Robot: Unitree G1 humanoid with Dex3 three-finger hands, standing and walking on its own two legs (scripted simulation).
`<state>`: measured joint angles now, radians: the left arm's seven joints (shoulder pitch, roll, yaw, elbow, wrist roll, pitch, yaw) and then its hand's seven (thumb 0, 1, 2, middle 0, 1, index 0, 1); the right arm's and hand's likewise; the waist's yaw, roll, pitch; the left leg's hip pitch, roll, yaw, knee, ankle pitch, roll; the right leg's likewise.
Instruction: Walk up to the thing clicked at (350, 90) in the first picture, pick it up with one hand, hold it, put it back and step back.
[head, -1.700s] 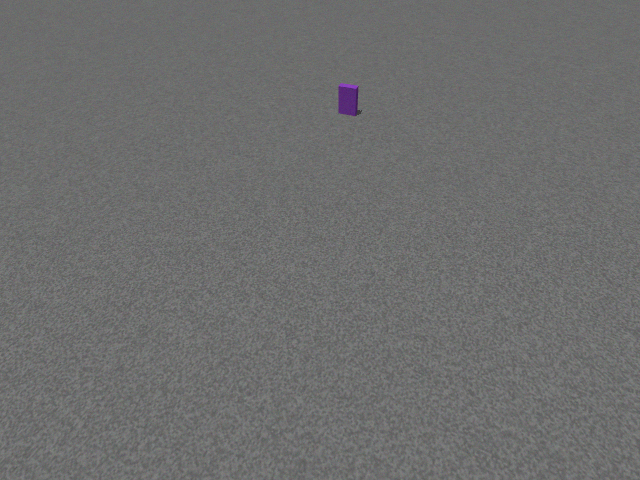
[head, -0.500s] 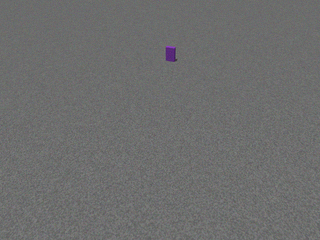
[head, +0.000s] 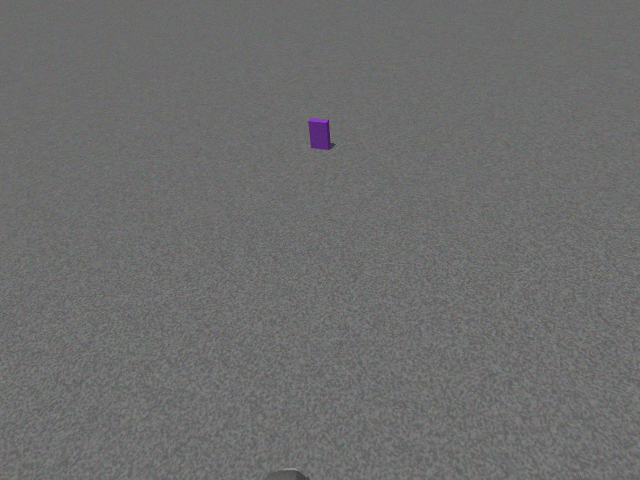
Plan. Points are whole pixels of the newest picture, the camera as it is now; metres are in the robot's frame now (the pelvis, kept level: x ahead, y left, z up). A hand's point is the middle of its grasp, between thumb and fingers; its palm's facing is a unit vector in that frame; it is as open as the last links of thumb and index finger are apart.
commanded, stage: walk up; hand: left
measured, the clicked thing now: (319, 134) +2.06 +0.18 -0.69
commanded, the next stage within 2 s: none
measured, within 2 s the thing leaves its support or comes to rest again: neither
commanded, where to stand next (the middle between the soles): +1.71 +0.00 m, yaw -3 degrees
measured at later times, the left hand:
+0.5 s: hand (200, 324) +0.42 +0.29 -0.13, palm faces -0.13 -0.92 -0.36, open 7.4 cm
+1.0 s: hand (243, 243) +0.64 +0.25 -0.14, palm faces -0.02 -0.93 -0.37, open 7.4 cm
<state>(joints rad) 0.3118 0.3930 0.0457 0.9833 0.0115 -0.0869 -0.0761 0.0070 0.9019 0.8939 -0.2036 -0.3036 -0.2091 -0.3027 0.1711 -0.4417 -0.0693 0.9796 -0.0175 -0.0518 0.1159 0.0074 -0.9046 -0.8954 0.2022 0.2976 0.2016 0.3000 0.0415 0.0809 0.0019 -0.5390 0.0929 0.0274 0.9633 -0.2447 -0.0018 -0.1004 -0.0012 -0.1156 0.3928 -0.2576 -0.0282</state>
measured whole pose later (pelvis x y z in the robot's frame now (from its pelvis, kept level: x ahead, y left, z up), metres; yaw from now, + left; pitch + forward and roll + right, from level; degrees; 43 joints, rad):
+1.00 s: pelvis +0.62 -0.03 +0.00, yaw -1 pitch -1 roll -2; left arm 0.34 0.42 0.05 0.92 0.01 -0.10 -0.07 0.01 0.90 0.89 -0.21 -0.30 -0.21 -0.30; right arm 0.16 -0.43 -0.06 0.92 -0.02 -0.05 0.12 0.00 -0.90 -0.90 0.20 0.30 0.20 0.30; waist 0.05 0.05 0.05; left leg -0.54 0.12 0.04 0.63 -0.10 0.00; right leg -0.02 -0.02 -0.14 0.38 -0.33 0.00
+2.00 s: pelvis +1.13 -0.01 -0.02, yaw +0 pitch -2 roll -2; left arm 0.36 0.45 0.05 0.91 0.01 -0.08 -0.06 0.01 0.90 0.89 -0.20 -0.30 -0.21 -0.30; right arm 0.23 -0.44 -0.08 0.92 -0.03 -0.06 0.10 0.01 -0.90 -0.90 0.20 0.30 0.20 0.30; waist 0.04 0.01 0.04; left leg -0.41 0.09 0.05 0.57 -0.14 0.02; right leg -0.08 -0.06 -0.13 0.54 -0.42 0.01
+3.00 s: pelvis +1.50 +0.02 -0.01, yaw -2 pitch -3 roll +0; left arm 0.31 0.45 0.03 0.92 0.00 -0.04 -0.04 0.01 0.91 0.89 -0.20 -0.30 -0.21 -0.30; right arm 0.31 -0.40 -0.05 0.87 -0.01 -0.09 0.05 0.00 -0.90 -0.90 0.21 0.30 0.21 0.30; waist -0.02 -0.06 0.06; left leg -0.30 0.04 0.10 0.60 -0.25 0.03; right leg -0.43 -0.04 0.02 1.06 -0.40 -0.04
